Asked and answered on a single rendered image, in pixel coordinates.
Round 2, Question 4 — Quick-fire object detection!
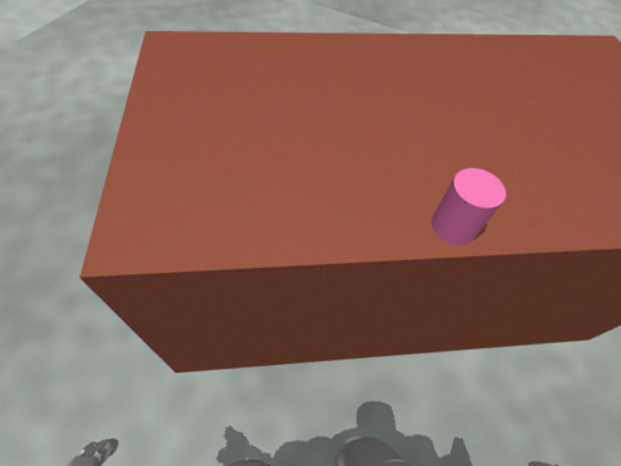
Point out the can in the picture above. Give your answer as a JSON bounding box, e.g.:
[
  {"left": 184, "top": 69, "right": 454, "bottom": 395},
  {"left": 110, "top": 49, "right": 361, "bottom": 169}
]
[{"left": 432, "top": 168, "right": 506, "bottom": 246}]

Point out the left robot hand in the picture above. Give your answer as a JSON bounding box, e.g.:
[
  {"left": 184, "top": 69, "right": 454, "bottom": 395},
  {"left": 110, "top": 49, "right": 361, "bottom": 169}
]
[{"left": 67, "top": 439, "right": 118, "bottom": 466}]

